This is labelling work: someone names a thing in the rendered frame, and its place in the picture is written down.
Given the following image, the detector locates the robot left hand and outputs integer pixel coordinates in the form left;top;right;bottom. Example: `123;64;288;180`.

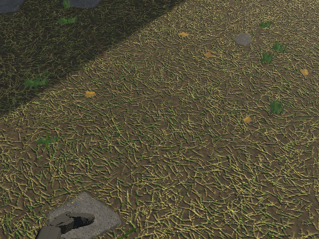
35;211;95;239

